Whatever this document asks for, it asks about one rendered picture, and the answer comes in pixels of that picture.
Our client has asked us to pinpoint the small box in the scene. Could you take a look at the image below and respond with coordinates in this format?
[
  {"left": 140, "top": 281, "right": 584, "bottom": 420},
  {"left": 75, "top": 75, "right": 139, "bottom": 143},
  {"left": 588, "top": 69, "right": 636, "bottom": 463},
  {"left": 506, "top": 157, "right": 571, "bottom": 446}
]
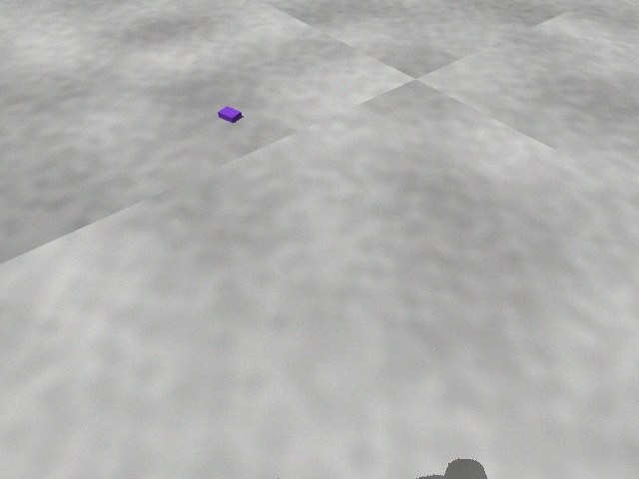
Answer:
[{"left": 218, "top": 106, "right": 242, "bottom": 123}]

